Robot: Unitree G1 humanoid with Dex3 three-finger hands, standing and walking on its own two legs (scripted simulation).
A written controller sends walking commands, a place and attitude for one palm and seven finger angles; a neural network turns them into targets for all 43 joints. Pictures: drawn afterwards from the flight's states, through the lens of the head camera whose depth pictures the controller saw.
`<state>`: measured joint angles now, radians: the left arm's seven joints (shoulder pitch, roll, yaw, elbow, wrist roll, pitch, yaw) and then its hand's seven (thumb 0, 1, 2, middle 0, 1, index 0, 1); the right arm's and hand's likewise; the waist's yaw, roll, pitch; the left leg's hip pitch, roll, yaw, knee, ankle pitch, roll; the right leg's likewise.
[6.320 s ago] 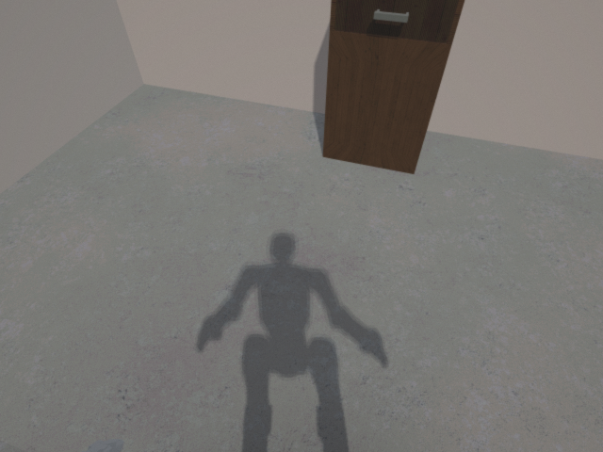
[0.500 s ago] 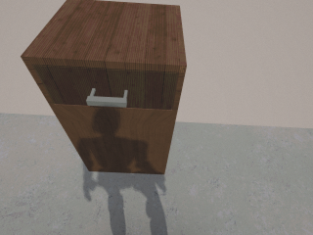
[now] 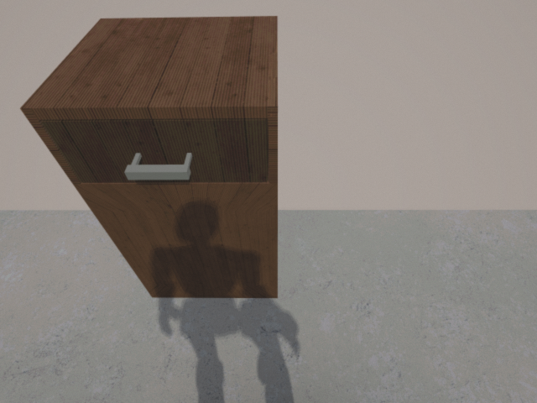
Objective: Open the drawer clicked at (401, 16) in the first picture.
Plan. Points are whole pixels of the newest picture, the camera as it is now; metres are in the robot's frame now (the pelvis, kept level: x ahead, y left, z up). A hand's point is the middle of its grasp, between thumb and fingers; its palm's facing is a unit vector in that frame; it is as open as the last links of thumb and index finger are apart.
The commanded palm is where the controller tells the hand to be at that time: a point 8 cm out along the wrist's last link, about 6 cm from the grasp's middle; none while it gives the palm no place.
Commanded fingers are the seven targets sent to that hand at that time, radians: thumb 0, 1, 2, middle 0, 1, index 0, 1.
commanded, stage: come to a stop and stand still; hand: left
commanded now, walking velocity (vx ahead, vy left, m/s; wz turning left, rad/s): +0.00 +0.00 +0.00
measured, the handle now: (160, 164) +0.57 +0.27 -0.01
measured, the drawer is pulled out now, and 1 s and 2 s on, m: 0.00 0.00 0.00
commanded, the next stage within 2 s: look again from close up in 0.34 s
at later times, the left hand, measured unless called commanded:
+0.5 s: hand out of the picture -0.04 +0.18 -0.17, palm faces +0.03 -0.99 -0.17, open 7.4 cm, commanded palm none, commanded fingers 0.00 0.90 0.90 -0.20 -0.30 -0.20 -0.30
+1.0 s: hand out of the picture +0.00 +0.23 -0.17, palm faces +0.02 -0.98 -0.19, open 7.4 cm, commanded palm none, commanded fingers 0.00 0.90 0.90 -0.20 -0.30 -0.20 -0.30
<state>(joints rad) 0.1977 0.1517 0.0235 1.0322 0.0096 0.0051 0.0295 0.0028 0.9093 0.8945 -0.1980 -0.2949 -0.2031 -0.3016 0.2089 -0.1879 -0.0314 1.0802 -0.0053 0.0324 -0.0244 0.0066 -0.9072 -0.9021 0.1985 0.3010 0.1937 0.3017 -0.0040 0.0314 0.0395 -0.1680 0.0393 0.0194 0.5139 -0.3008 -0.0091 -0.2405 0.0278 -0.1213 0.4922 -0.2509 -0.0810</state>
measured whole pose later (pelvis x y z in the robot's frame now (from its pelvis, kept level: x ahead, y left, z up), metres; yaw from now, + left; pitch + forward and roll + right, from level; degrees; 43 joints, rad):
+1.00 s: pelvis -0.01 +0.07 +0.00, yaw -2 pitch -2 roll +0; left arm 0.31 0.13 0.00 1.11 0.01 -0.01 0.03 0.01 0.91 0.89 -0.19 -0.29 -0.20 -0.30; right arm 0.34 -0.14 0.03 1.10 -0.02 -0.04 -0.03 0.01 -0.91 -0.90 0.20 0.30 0.20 0.30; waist 0.00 0.01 0.01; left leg -0.11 -0.06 0.07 0.43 -0.30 0.07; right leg -0.23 -0.06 -0.05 0.48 -0.23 0.02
